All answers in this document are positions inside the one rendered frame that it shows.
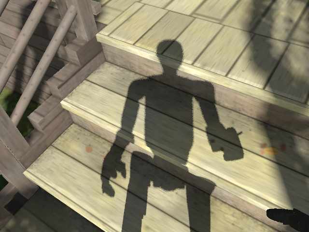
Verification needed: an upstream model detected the robot right hand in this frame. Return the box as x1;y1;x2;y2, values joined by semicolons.
267;208;309;232

